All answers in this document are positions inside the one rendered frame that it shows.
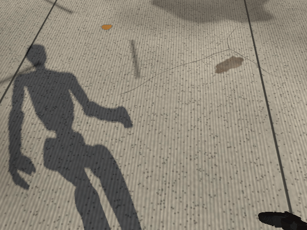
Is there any right robot hand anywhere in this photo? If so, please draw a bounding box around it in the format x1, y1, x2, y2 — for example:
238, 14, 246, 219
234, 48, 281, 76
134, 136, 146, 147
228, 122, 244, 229
258, 211, 307, 230

